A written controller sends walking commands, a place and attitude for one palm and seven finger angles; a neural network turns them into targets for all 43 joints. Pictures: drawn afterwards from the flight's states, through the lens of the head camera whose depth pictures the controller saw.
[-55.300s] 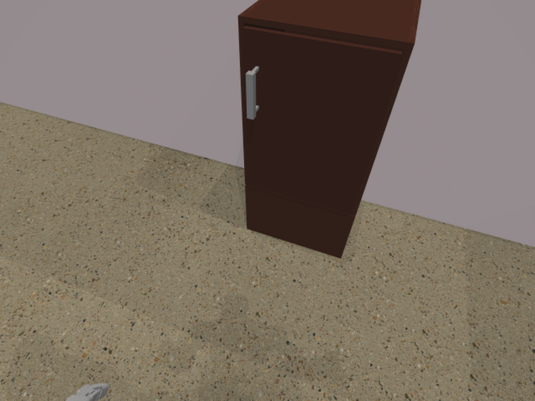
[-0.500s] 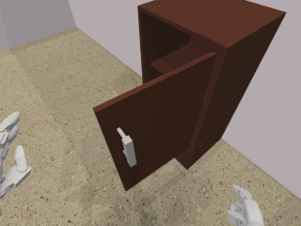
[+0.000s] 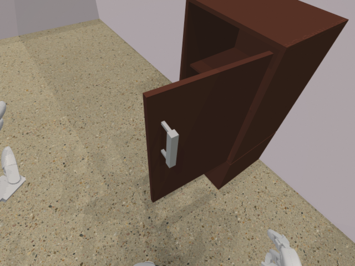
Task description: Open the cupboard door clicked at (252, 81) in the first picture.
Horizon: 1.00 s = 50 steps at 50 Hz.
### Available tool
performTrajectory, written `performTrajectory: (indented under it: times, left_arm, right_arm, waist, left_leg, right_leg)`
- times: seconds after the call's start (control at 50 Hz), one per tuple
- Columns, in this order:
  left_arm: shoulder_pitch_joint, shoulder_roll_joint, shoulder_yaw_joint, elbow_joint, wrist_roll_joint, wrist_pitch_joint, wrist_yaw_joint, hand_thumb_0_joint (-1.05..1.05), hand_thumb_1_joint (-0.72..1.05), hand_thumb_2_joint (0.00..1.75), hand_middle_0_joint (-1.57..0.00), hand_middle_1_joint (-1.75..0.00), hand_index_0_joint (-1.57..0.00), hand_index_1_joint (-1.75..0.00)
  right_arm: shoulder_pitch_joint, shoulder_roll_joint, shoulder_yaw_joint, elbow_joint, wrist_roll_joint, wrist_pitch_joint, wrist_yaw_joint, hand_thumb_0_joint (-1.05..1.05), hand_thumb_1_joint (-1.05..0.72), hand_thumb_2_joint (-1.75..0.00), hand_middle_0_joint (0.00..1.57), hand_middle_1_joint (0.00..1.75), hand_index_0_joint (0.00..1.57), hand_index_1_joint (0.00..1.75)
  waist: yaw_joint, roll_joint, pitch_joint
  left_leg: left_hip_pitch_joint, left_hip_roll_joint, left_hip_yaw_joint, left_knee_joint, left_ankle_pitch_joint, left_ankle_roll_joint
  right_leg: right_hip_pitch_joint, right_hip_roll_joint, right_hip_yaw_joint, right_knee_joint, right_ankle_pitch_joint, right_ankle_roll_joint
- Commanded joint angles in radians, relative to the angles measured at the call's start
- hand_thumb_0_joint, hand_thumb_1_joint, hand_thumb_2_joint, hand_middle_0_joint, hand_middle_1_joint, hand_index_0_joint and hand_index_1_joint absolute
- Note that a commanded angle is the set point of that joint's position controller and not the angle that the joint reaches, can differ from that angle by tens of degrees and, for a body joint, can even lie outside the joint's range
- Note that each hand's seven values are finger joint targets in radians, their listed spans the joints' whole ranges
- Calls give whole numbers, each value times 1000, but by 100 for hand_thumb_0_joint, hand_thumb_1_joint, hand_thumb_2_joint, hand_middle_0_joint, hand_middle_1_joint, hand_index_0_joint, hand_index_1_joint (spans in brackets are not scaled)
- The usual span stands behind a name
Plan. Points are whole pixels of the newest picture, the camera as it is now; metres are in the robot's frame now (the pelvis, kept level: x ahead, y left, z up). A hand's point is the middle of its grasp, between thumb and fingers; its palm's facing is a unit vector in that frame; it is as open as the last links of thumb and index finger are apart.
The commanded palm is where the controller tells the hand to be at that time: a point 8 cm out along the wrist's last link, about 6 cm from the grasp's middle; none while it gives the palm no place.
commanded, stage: step back with the hand held close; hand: left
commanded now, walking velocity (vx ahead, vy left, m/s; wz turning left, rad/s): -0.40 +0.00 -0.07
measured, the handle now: (167, 144) +0.43 +0.05 -0.01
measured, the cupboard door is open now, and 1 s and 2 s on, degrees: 85 85 85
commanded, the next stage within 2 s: stop stepping back and stand still in 0.30 s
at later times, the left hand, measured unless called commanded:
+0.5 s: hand out of the picture +0.12 +0.26 +0.18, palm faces +0.41 -0.78 -0.47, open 7.4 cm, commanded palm +0.08 +0.28 +0.18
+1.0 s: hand out of the picture +0.06 +0.26 +0.17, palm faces +0.35 -0.77 -0.54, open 7.4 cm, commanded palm +0.01 +0.28 +0.18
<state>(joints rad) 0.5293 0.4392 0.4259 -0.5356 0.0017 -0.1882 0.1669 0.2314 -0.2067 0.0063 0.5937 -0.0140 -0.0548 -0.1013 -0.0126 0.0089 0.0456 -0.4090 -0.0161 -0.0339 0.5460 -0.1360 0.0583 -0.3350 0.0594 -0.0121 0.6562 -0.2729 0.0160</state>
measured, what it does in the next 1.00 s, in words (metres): walks backwards: right foot, then left foot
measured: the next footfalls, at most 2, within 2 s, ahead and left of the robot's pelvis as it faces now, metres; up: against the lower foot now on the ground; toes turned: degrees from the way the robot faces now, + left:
right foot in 0.12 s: -0.09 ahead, -0.11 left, +0.00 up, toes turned +2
left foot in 0.54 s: -0.03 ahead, +0.08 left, +0.00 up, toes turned -1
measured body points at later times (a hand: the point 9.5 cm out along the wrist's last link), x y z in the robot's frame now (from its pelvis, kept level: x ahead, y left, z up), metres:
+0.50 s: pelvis -0.07 -0.01 +0.00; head -0.10 +0.01 +0.45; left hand +0.09 +0.29 +0.21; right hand +0.09 -0.27 -0.06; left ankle -0.04 +0.08 -0.70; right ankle -0.13 -0.11 -0.73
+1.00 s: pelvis -0.15 -0.01 +0.02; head -0.16 -0.01 +0.47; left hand +0.04 +0.29 +0.20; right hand -0.01 -0.23 -0.07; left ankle -0.07 +0.08 -0.73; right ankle -0.23 -0.06 -0.72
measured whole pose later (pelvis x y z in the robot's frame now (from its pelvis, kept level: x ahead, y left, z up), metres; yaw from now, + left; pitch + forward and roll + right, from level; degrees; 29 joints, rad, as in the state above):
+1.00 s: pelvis -0.15 -0.01 +0.02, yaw -5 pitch +2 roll +1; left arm 0.63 0.47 0.44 -0.45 -0.06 -0.11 0.17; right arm 0.24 -0.14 0.05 0.63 -0.03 -0.09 -0.07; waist -0.02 -0.01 -0.06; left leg -0.29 -0.02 0.08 0.30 -0.13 0.02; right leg -0.12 0.05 -0.08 0.43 -0.46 -0.03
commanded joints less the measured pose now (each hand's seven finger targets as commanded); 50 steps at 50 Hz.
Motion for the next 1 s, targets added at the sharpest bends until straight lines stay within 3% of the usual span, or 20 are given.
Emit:
performTrajectory:
  times: [0.0,0.08,0.14,0.18,0.22,0.3,0.34,0.38,0.4,0.46,0.5,0.56,0.6,0.62,0.66,0.78,0.84,0.92,0.96,0.98]
  left_arm:
    - [30,154,152,-187,-5,-76,16,0,90,90,-20,-30,-20,-30]
    - [52,150,132,-165,-36,-76,2,0,90,90,-20,-30,-20,-30]
    - [-40,171,106,-210,-49,-104,-3,0,90,90,-20,-30,-20,-30]
    - [-97,209,113,-283,-54,-104,0,0,90,90,-20,-30,-20,-30]
    - [-36,238,157,-288,-66,-90,-5,0,90,90,-20,-30,-20,-30]
    - [74,257,209,-229,-83,-75,-21,0,90,90,-20,-30,-20,-30]
    - [68,258,204,-171,-83,-78,-23,0,90,90,-20,-30,-20,-30]
    - [16,254,181,-131,-65,-81,-12,0,90,90,-20,-30,-20,-30]
    - [15,231,167,-68,-52,-73,-8,0,90,90,-20,-30,-20,-30]
    - [-41,158,84,26,-36,-42,-10,0,90,90,-20,-30,-20,-30]
    - [-127,132,35,12,-39,-49,-7,0,90,90,-20,-30,-20,-30]
    - [-155,176,49,-167,-21,-71,9,0,90,90,-20,-30,-20,-30]
    - [-112,195,62,-308,-28,-74,6,0,90,90,-20,-30,-20,-30]
    - [-116,208,74,-364,-23,-77,-1,0,90,90,-20,-30,-20,-30]
    - [-80,201,94,-437,-22,-79,11,0,90,90,-20,-30,-20,-30]
    - [166,210,174,-239,-56,-41,17,0,90,90,-20,-30,-20,-30]
    - [148,156,129,-122,-69,-3,19,0,90,90,-20,-30,-20,-30]
    - [90,131,68,-58,-62,31,13,0,90,90,-20,-30,-20,-30]
    - [38,142,44,-97,-43,39,3,0,90,90,-20,-30,-20,-30]
    - [-1,177,63,-135,-40,35,1,0,90,90,-20,-30,-20,-30]
  right_arm:
    - [-130,-141,-64,-161,-4,-80,7,0,-90,-90,20,30,20,30]
    - [-139,-147,-61,-116,-12,-87,27,0,-90,-90,20,30,20,30]
    - [-132,-128,-56,-75,3,-75,35,0,-90,-90,20,30,20,30]
    - [-143,-122,-60,-84,25,-75,25,0,-90,-90,20,30,20,30]
    - [-159,-134,-68,-122,34,-73,23,0,-90,-90,20,30,20,30]
    - [-220,-124,-53,-163,24,-55,31,0,-90,-90,20,30,20,30]
    - [-210,-116,-50,-163,23,-40,34,0,-90,-90,20,30,20,30]
    - [-214,-127,-71,-132,27,-38,38,0,-90,-90,20,30,20,30]
    - [-199,-112,-71,-110,15,-34,33,0,-90,-90,20,30,20,30]
    - [-179,-93,-29,-115,11,-32,14,0,-90,-90,20,30,20,30]
    - [-162,-132,-19,-101,16,-52,-7,0,-90,-90,20,30,20,30]
    - [-87,-167,-51,-123,30,-95,-3,0,-90,-90,20,30,20,30]
    - [-77,-121,-37,-136,10,-120,14,0,-90,-90,20,30,20,30]
    - [-83,-127,-46,-133,-5,-135,24,0,-90,-90,20,30,20,30]
    - [-83,-123,-51,-131,-5,-162,36,0,-90,-90,20,30,20,30]
    - [-77,-100,-37,-109,-4,-147,34,0,-90,-90,20,30,20,30]
    - [-87,-102,-29,-107,-6,-105,21,0,-90,-90,20,30,20,30]
    - [-99,-120,-39,-101,-4,-84,13,0,-90,-90,20,30,20,30]
    - [-108,-112,-40,-105,-4,-72,18,0,-90,-90,20,30,20,30]
    - [-113,-97,-34,-106,-3,-66,25,0,-90,-90,20,30,20,30]
  waist:
    - [24,162,-113]
    - [11,156,-88]
    - [16,31,-303]
    - [6,-53,-452]
    - [17,-36,-470]
    - [29,101,-269]
    - [11,14,-137]
    - [24,-89,-20]
    - [20,-118,43]
    - [6,-99,98]
    - [-5,53,89]
    - [35,92,-186]
    - [14,232,-302]
    - [19,268,-296]
    - [29,219,-265]
    - [7,206,-192]
    - [-4,211,-105]
    - [2,157,-106]
    - [2,-25,-113]
    - [8,-141,-120]
  left_leg:
    - [-283,246,-257,-360,-485,82]
    - [-48,193,-188,-300,-264,24]
    - [349,145,-43,-69,410,-9]
    - [507,117,33,-12,559,-6]
    - [491,118,30,-8,545,15]
    - [288,135,-13,-93,207,2]
    - [213,60,29,2,-93,-42]
    - [179,-39,23,412,-206,-96]
    - [108,-19,-23,547,-242,-89]
    - [44,58,-14,250,-211,-71]
    - [122,44,5,-150,-54,-56]
    - [402,206,-101,-135,484,-2]
    - [539,222,-189,-161,790,-59]
    - [462,244,-235,-247,586,-87]
    - [340,273,-256,-329,139,-34]
    - [336,212,-159,-418,-88,-88]
    - [189,214,-124,-518,-382,-97]
    - [97,170,-55,-445,-446,-83]
    - [46,78,39,-157,-341,-56]
    - [43,30,49,88,-215,-50]
  right_leg:
    - [325,25,41,81,-76,-16]
    - [157,5,48,-210,-39,-46]
    - [60,-77,124,-265,406,-10]
    - [88,-72,72,-199,697,76]
    - [102,-69,64,-168,690,100]
    - [24,-50,75,-219,221,29]
    - [-120,-147,213,-404,1,-12]
    - [-362,-330,393,-581,-157,-112]
    - [-366,-347,365,-568,-127,-150]
    - [-165,-214,177,-413,132,-118]
    - [-29,-126,112,-294,260,-64]
    - [46,-54,101,-188,155,-4]
    - [-16,-19,27,-41,-73,-18]
    - [5,-4,46,99,-204,-11]
    - [28,-30,80,181,-204,-16]
    - [2,-1,-19,71,-136,3]
    - [89,27,-85,-6,-207,-17]
    - [258,40,-123,-233,-209,-44]
    - [263,-84,21,-397,-134,-86]
    - [179,-259,249,-503,-152,-138]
